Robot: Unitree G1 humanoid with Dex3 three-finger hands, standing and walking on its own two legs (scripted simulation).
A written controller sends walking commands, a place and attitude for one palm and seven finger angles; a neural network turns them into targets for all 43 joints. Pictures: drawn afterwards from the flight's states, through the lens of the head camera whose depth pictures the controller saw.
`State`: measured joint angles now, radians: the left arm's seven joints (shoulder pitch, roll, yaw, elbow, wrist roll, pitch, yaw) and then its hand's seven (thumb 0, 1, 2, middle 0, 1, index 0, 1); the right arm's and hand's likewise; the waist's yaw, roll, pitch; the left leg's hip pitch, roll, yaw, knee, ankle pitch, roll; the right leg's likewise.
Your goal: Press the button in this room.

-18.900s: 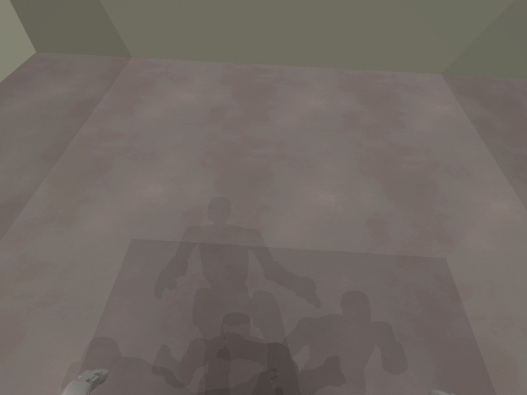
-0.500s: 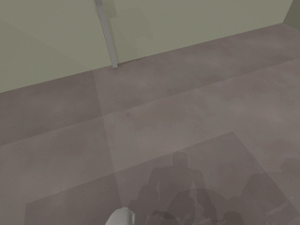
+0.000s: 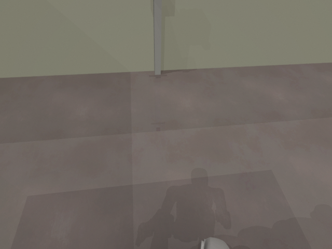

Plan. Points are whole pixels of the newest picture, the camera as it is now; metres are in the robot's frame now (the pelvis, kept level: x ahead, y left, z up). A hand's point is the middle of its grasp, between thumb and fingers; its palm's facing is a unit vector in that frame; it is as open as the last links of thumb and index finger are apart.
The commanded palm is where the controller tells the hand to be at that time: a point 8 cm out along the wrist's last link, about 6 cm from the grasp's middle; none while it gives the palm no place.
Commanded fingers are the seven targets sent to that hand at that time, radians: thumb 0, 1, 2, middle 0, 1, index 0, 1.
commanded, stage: turn or walk to find it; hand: left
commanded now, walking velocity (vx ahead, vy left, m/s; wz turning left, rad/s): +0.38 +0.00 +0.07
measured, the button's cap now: out of the picture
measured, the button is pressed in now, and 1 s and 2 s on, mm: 0 0 0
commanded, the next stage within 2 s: stand and wait in 0.94 s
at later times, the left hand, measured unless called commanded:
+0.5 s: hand (139, 197) +0.29 +0.11 -0.15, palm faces +0.06 -0.97 -0.24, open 7.2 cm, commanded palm none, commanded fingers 0.00 0.90 0.90 -0.20 -0.30 -0.20 -0.30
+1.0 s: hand (137, 194) +0.30 +0.12 -0.18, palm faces +0.19 -0.98 -0.09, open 7.3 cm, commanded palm none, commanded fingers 0.00 0.90 0.90 -0.20 -0.30 -0.20 -0.30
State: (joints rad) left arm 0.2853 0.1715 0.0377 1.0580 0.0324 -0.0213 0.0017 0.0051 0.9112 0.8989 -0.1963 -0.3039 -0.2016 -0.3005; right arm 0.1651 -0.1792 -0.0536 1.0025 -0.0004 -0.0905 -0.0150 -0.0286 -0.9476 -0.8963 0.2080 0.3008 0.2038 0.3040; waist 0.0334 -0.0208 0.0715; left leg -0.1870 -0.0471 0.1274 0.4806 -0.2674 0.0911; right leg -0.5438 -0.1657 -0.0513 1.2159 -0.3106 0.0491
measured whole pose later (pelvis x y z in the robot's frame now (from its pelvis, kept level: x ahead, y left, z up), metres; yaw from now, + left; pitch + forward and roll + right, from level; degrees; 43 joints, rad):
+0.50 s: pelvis +0.22 -0.08 +0.00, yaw +2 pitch -2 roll +2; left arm 0.20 0.16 0.05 1.01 0.01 -0.07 0.01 -0.01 0.93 0.90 -0.20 -0.30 -0.21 -0.30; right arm 0.35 -0.17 -0.06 1.12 -0.02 -0.01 0.01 0.00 -0.91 -0.90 0.20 0.30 0.20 0.30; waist -0.03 0.03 0.09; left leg -0.45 0.06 0.00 1.25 -0.28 0.02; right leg -0.26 -0.03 -0.17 0.51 -0.22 -0.07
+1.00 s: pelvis +0.41 -0.01 -0.01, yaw +5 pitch -1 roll -1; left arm 0.43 0.10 0.02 1.18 0.02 -0.03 0.00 0.00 0.91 0.90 -0.20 -0.30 -0.20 -0.30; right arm 0.08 -0.14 -0.04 1.00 -0.02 -0.08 0.01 0.00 -0.91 -0.90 0.20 0.30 0.20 0.30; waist 0.06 -0.02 0.09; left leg -0.34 0.05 0.18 0.62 -0.27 0.07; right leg -0.25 -0.09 -0.11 1.04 -0.49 0.01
